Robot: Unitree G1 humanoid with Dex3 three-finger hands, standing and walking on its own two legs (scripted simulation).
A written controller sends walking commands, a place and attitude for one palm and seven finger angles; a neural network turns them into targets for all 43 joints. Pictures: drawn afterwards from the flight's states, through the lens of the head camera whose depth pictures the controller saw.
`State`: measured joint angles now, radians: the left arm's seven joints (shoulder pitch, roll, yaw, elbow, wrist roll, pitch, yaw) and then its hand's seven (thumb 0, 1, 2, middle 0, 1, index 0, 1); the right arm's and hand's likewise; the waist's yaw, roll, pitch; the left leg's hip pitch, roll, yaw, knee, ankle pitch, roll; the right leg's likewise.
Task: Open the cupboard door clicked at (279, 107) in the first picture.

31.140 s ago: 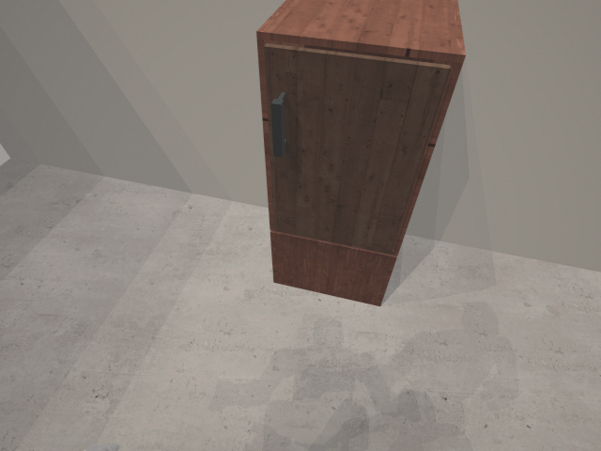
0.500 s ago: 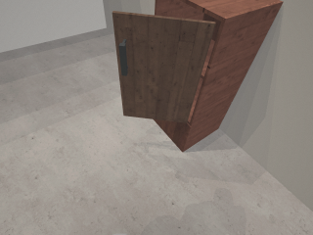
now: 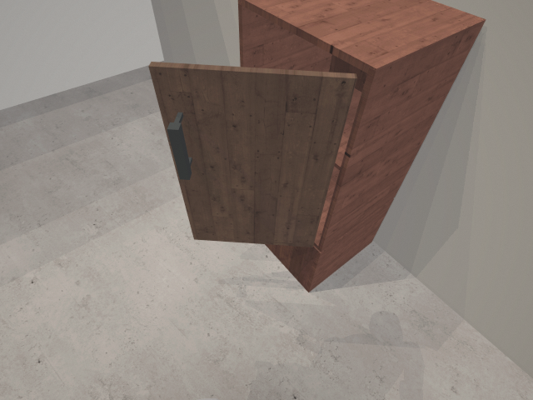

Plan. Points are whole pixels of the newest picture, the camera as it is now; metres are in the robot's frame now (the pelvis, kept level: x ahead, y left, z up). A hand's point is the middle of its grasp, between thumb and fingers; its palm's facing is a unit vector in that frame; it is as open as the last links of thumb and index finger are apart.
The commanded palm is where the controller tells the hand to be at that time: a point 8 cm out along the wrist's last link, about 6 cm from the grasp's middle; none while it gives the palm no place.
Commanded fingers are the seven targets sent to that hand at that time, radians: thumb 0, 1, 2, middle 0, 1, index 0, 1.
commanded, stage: come to a stop and stand still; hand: left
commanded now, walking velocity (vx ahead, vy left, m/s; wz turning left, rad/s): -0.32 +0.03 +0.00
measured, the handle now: (182, 146) +0.61 +0.21 +0.00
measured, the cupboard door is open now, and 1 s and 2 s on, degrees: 48 48 48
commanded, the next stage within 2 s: look again from close up in 0.84 s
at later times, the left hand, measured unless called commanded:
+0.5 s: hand out of the picture +0.09 +0.19 -0.17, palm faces +0.04 -0.96 -0.26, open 7.4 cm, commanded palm none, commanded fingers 0.00 0.90 0.90 -0.20 -0.30 -0.20 -0.30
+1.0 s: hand out of the picture +0.04 +0.17 -0.18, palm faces -0.03 -0.98 -0.21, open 7.4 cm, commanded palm none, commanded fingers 0.00 0.90 0.90 -0.20 -0.30 -0.20 -0.30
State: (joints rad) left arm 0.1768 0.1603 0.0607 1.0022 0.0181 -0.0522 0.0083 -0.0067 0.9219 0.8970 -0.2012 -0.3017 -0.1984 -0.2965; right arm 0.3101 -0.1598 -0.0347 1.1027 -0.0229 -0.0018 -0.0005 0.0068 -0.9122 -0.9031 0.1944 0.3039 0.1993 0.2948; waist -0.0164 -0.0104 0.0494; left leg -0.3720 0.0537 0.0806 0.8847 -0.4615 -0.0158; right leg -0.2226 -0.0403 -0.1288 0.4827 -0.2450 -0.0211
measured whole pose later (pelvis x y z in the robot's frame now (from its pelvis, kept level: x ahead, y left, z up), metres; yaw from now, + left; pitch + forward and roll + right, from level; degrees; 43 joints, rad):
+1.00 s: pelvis +0.02 +0.00 +0.00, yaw -2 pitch -2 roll +0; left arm 0.28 0.16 -0.01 1.09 0.02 -0.01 0.04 0.00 0.91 0.90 -0.20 -0.30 -0.20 -0.30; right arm 0.27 -0.17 0.00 1.04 -0.01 -0.02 -0.03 0.01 -0.92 -0.90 0.20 0.30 0.20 0.30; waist -0.02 0.01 0.03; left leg -0.20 0.00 0.06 0.52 -0.29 0.03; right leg -0.21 -0.01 -0.03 0.51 -0.26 0.00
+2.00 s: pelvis +0.03 +0.02 +0.00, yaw -2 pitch -1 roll +0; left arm 0.31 0.15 0.05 1.05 0.04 0.00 0.01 0.02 0.94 0.90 -0.20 -0.30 -0.20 -0.30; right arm 0.44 -0.11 0.00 1.09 -0.03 -0.05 -0.02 0.00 -0.91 -0.90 0.19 0.30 0.20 0.29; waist -0.02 -0.01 0.01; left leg -0.15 -0.04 0.08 0.41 -0.25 0.08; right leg -0.37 -0.05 -0.08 0.75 -0.39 -0.04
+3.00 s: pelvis +0.04 +0.00 +0.00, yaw -2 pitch -2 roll +1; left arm 0.30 0.13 -0.02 1.11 0.01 -0.02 0.02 0.00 0.91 0.90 -0.20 -0.30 -0.20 -0.30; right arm 0.33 -0.15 0.03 1.10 -0.02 -0.02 -0.01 0.00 -0.91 -0.90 0.19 0.30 0.20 0.29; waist 0.00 0.02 0.03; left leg -0.12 -0.02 0.11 0.42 -0.27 0.04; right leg -0.23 -0.03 -0.08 0.48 -0.21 -0.02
